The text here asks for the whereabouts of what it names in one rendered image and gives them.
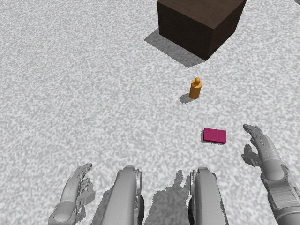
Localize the left robot arm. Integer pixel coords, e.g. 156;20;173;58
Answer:
48;201;77;225

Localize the left robot hand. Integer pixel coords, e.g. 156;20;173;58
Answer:
60;163;96;209

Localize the right robot arm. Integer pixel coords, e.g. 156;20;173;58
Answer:
260;159;300;225

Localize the right robot hand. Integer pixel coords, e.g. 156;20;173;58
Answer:
241;124;282;167

